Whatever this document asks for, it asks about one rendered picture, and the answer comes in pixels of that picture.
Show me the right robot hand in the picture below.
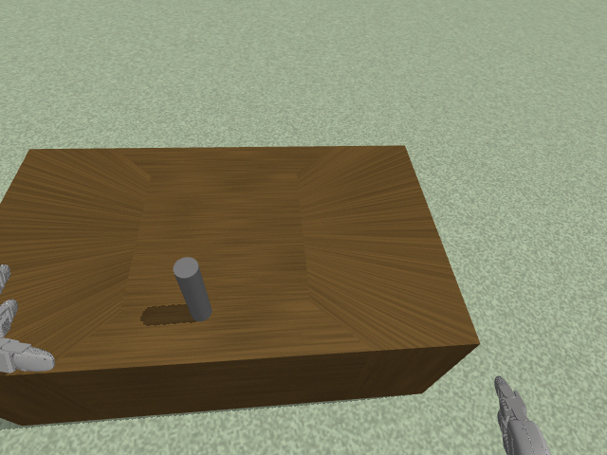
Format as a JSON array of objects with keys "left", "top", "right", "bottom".
[{"left": 494, "top": 376, "right": 551, "bottom": 455}]

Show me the left robot hand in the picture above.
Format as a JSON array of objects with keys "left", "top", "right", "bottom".
[{"left": 0, "top": 264, "right": 55, "bottom": 373}]

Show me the can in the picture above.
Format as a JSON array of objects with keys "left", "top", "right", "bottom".
[{"left": 173, "top": 257, "right": 212, "bottom": 321}]

